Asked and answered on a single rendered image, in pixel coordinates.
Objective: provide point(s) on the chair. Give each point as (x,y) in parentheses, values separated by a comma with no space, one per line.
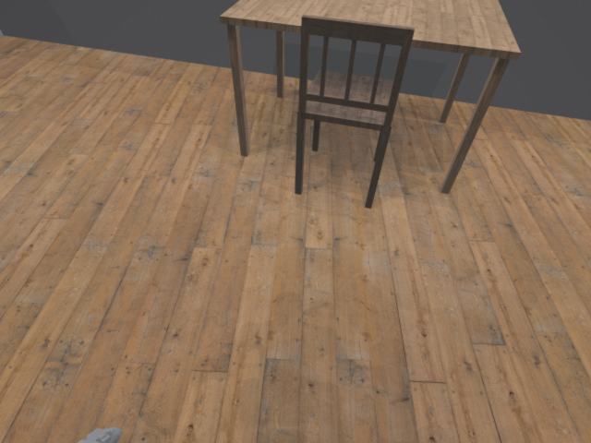
(347,99)

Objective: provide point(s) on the table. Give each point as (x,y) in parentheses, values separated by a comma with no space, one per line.
(477,27)

